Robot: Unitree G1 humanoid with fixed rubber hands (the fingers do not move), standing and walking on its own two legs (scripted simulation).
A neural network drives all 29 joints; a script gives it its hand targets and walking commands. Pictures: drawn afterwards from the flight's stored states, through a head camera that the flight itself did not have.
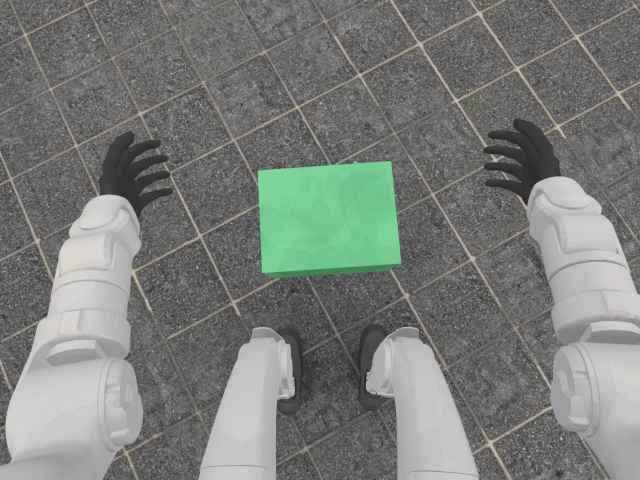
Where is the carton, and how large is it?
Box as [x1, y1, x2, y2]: [258, 161, 400, 278]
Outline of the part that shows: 390,161 258,170 262,272 275,278 387,270 399,264 400,254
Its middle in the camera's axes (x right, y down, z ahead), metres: +0.02 -0.03 +0.94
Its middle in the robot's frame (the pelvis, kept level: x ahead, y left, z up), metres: +0.49 +0.02 -0.56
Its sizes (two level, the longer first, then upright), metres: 0.295 0.227 0.199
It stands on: the floor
